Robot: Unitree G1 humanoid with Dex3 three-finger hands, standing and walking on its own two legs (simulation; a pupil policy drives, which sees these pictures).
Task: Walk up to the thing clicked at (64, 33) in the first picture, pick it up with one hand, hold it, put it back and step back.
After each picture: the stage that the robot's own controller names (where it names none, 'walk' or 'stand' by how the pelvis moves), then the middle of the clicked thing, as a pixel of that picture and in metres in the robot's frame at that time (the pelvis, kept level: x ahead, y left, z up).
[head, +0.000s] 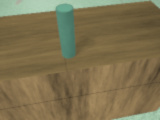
stand; (66, 33) +0.60 +0.11 +0.06
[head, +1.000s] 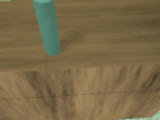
sink last; (48, 28) +0.55 +0.18 +0.09
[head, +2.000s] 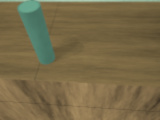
rise first; (39, 36) +0.50 +0.20 +0.10
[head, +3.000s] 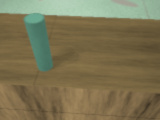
stand; (40, 45) +0.51 +0.20 +0.07
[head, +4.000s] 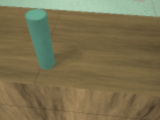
stand; (42, 42) +0.50 +0.19 +0.07
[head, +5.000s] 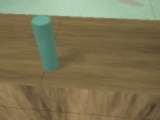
stand; (46, 46) +0.52 +0.19 +0.06
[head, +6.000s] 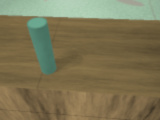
stand; (43, 49) +0.50 +0.20 +0.06
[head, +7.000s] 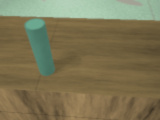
stand; (41, 50) +0.49 +0.20 +0.06
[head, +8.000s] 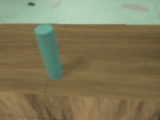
rise first; (50, 54) +0.48 +0.20 +0.07
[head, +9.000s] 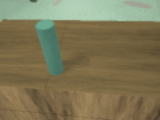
go down; (51, 50) +0.50 +0.20 +0.07
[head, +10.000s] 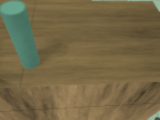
go down; (23, 39) +0.49 +0.19 +0.09
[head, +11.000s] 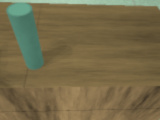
go down; (28, 41) +0.49 +0.19 +0.09
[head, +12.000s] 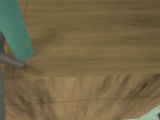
close in; (13, 27) +0.49 +0.20 +0.13
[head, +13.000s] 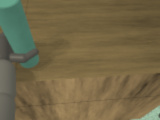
lift; (19, 36) +0.47 +0.18 +0.12
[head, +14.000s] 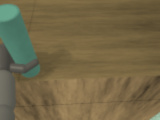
lift; (20, 47) +0.43 +0.19 +0.12
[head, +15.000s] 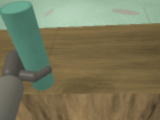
lift; (32, 52) +0.33 +0.16 +0.24
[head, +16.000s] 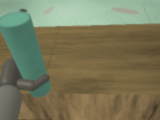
hold; (29, 60) +0.32 +0.17 +0.21
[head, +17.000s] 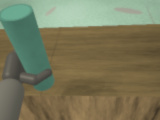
hold; (32, 54) +0.32 +0.16 +0.23
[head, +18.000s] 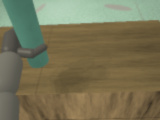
crouch; (28, 31) +0.41 +0.17 +0.24
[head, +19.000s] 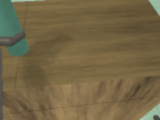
lower; (5, 19) +0.50 +0.20 +0.17
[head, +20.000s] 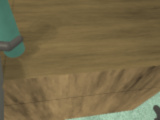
lower; (2, 22) +0.50 +0.20 +0.13
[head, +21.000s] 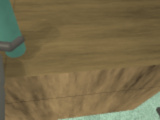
lower; (3, 23) +0.50 +0.20 +0.13
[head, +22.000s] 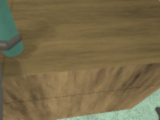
lower; (0, 21) +0.50 +0.20 +0.14
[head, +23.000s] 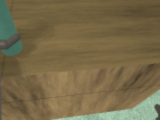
lower; out of the picture +0.51 +0.21 +0.14
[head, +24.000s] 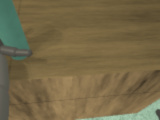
open; (8, 26) +0.49 +0.20 +0.13
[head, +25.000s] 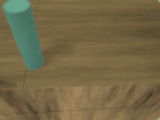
sink last; (27, 39) +0.47 +0.19 +0.11
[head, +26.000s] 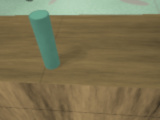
stand; (46, 42) +0.51 +0.20 +0.11
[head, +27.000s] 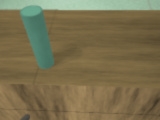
stand; (39, 41) +0.50 +0.20 +0.11
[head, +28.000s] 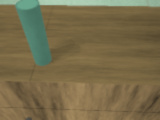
stand; (36, 36) +0.49 +0.20 +0.13
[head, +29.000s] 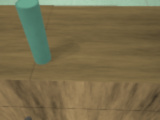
stand; (36, 35) +0.50 +0.20 +0.13
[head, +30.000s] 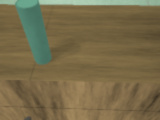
stand; (36, 35) +0.50 +0.20 +0.13
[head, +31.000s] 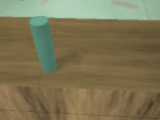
stand; (44, 47) +0.51 +0.19 +0.07
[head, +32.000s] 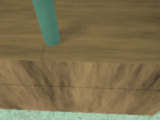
walk; (47, 17) +0.57 +0.17 +0.09
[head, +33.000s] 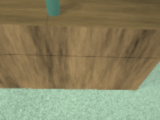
walk; out of the picture +0.80 +0.20 +0.08
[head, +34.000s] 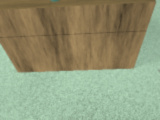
stand; out of the picture +1.12 +0.29 +0.08
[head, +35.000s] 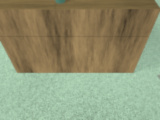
stand; out of the picture +1.11 +0.22 +0.07
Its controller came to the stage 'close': yes
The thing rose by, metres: 0.19
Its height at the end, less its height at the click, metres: +0.00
